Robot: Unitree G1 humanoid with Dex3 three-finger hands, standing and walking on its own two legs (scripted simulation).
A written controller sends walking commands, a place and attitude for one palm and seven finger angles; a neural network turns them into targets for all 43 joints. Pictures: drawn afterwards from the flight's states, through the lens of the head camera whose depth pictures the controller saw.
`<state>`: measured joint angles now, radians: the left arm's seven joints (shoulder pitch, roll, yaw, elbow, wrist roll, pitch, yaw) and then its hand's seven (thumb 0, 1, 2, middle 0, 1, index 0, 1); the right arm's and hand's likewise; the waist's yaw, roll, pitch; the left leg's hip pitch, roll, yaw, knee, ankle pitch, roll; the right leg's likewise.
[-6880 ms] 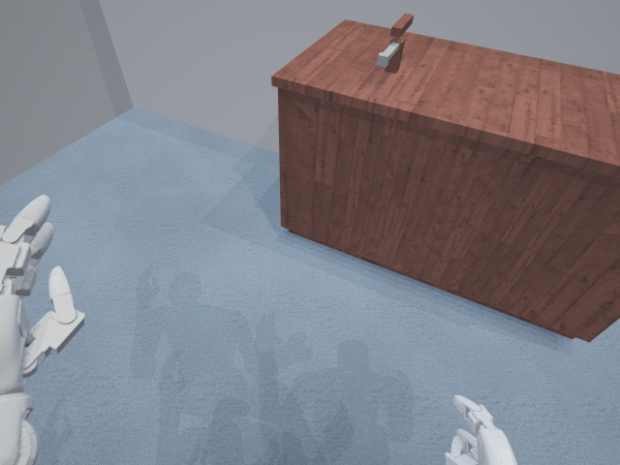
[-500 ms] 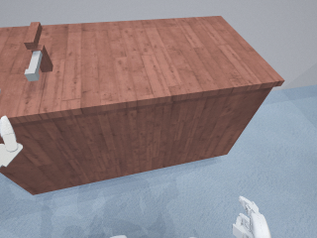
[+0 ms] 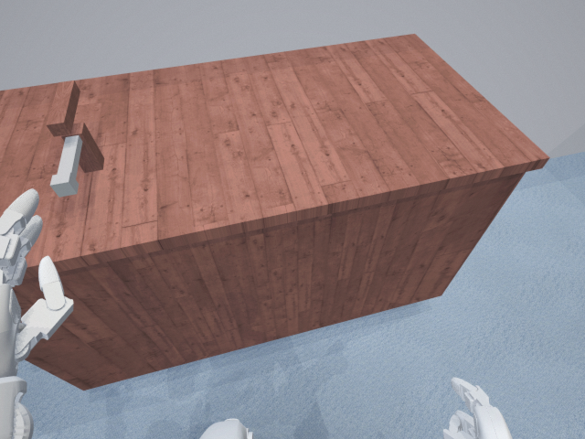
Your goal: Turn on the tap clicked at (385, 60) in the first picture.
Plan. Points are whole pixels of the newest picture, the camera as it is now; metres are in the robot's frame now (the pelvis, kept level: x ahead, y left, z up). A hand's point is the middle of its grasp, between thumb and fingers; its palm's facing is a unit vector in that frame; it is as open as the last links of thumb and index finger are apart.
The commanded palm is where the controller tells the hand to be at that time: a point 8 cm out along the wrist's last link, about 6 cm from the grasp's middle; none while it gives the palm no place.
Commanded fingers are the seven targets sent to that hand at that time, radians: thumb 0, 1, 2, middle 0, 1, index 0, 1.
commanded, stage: come to a stop and stand still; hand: left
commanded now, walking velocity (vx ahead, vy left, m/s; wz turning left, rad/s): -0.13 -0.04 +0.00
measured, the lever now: (64, 184) +0.47 +0.40 +0.06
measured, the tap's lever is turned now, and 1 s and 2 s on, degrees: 0 0 0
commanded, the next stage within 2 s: look again from close up in 1.36 s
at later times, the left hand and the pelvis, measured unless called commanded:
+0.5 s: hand (39, 323) +0.20 +0.24 +0.17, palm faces +0.32 -0.84 -0.43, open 7.5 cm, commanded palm +0.14 +0.29 +0.17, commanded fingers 0.00 0.90 0.90 -0.20 -0.30 -0.20 -0.30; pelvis -0.03 +0.02 -0.01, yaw -3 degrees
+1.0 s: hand out of the picture +0.15 +0.27 +0.17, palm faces +0.39 -0.84 -0.37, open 7.5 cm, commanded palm +0.10 +0.30 +0.17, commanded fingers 0.00 0.90 0.90 -0.20 -0.30 -0.20 -0.30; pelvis -0.07 +0.03 -0.01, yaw -2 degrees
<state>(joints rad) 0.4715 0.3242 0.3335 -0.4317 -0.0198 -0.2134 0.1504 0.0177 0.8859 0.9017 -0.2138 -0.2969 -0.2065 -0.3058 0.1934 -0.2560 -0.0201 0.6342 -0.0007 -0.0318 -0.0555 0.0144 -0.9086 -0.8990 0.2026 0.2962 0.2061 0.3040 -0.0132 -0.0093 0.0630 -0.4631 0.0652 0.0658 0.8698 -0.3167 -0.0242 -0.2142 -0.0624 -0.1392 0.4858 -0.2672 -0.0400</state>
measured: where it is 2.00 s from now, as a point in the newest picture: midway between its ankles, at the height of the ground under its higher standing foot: outside the picture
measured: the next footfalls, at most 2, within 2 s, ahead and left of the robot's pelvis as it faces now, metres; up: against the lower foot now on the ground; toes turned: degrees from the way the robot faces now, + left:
left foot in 0.12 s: +0.11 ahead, +0.16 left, +0.00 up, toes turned +5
right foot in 0.48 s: +0.00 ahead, -0.08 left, +0.00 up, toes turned -6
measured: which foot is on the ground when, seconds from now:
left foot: up 0.00-0.10, down 0.12-0.50, up 0.52-0.86, down 0.88-1.00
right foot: down 0.00-0.12, up 0.14-0.46, down 0.48-1.00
